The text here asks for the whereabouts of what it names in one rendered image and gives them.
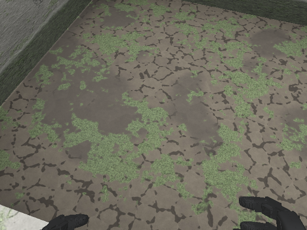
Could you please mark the left robot hand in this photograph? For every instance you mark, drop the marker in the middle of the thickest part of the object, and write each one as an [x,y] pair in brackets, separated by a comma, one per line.
[70,222]

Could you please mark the right robot hand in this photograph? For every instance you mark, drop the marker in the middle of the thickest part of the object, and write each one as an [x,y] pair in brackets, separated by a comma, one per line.
[285,219]

